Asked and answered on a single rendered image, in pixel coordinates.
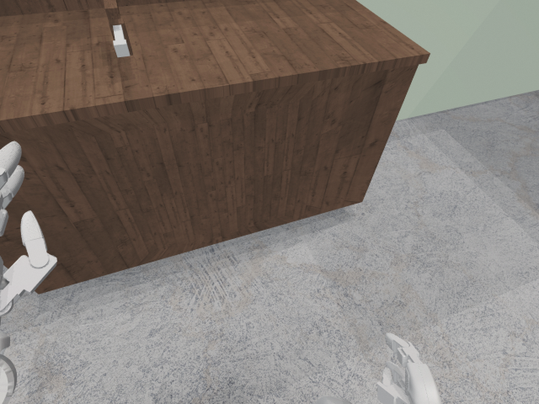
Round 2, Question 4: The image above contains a left robot forearm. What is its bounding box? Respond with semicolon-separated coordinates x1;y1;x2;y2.
0;333;17;404

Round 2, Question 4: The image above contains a robot left hand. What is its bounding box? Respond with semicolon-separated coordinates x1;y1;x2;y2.
0;141;57;324

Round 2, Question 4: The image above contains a robot right hand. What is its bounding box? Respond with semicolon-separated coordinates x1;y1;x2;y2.
377;332;442;404

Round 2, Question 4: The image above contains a counter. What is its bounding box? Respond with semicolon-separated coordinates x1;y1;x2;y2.
0;0;430;295

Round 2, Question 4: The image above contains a tap lever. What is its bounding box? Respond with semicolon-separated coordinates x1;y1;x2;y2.
113;25;130;57

